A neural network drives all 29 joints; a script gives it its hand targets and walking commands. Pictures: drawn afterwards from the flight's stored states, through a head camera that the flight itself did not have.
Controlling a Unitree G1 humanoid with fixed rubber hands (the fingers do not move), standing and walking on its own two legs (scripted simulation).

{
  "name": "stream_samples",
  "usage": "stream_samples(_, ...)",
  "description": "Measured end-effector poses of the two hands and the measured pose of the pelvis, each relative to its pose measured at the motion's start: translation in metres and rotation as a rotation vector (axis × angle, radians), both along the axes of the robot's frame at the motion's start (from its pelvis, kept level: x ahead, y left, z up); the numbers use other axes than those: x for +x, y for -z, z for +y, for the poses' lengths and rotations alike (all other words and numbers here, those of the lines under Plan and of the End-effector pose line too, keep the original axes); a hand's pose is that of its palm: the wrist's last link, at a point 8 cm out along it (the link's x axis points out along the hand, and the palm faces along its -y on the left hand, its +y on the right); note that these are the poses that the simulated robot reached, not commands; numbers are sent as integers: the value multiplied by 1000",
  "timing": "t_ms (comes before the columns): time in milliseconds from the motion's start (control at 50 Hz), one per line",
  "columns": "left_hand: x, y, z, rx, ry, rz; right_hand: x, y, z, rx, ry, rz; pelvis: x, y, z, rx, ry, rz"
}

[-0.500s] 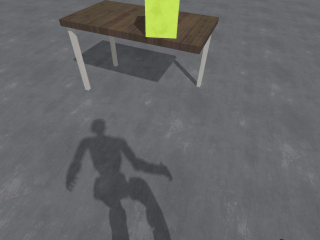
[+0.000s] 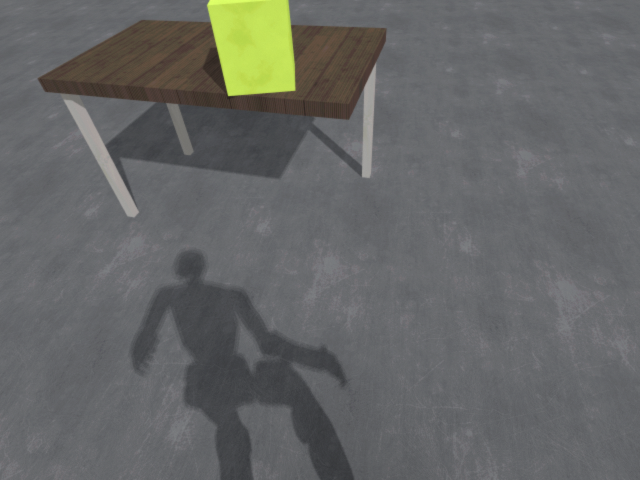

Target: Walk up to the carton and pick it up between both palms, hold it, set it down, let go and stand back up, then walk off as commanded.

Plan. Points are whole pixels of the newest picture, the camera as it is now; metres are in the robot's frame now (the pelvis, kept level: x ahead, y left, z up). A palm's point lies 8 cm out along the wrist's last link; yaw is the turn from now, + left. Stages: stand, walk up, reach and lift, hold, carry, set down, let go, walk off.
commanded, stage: walk up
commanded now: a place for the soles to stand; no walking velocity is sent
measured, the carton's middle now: (256, 39) +1.33 +0.18 +0.06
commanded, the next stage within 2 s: none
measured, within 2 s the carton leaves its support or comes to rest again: neither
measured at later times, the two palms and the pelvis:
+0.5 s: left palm (42, 447) +0.23 +0.40 -0.08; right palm (528, 478) +0.18 -0.24 -0.09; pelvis +0.13 +0.08 -0.01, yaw -3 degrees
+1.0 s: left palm (65, 352) +0.35 +0.39 -0.04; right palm (502, 368) +0.32 -0.27 -0.10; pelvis +0.27 +0.07 +0.01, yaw -5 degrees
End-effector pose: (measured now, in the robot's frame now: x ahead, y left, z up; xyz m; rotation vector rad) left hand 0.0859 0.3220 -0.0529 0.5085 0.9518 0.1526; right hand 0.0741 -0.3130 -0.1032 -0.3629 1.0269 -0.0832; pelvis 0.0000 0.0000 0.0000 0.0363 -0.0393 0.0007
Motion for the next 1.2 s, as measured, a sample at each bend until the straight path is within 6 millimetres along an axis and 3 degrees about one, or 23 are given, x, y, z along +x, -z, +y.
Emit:
stream_samples(100, 16, -19, 7, 39, -10, 13, 39, -7, -5, 3, -16, -34, 26, -9, 2, 2, 17, -8)
stream_samples(240, 54, -21, 24, 39, 4, 19, 66, -15, 8, -3, 2, -13, 61, -14, 21, -18, 41, -10)
stream_samples(340, 84, -5, 49, 15, 8, 23, 89, -18, 30, -32, -1, 8, 87, -8, 46, -47, 39, 9)
stream_samples(400, 106, 19, 68, 2, 14, 23, 100, -11, 43, -70, -5, 11, 103, 9, 66, -64, 42, 10)
stream_samples(480, 135, 33, 74, -26, 23, 47, 102, -12, 65, -56, 40, 33, 122, 8, 76, -48, 49, 1)
stream_samples(580, 166, 27, 74, -46, 36, 58, 113, -22, 76, -47, 69, 63, 149, -4, 80, -54, 53, 9)
stream_samples(740, 218, 22, 61, -25, 60, 77, 148, -16, 63, -30, 93, 89, 197, -4, 67, -33, 69, 28)
stream_samples(800, 238, 20, 52, -4, 70, 62, 167, -4, 54, -14, 98, 93, 216, 2, 57, -29, 76, 27)
stream_samples(880, 249, 12, 52, 22, 53, 56, 201, 1, 48, -1, 90, 66, 240, 2, 52, -25, 82, 2)
stream_samples(960, 257, -3, 64, 56, 35, 71, 237, -3, 46, -8, 65, 36, 259, -4, 59, -19, 85, -2)
stream_samples(1060, 276, -12, 88, 82, 27, 84, 266, -5, 55, -26, 55, 36, 286, -6, 79, -24, 98, -5)
stream_samples(1200, 320, 11, 136, 63, 32, 91, 307, -3, 94, -61, 47, 48, 328, 8, 123, -61, 94, 7)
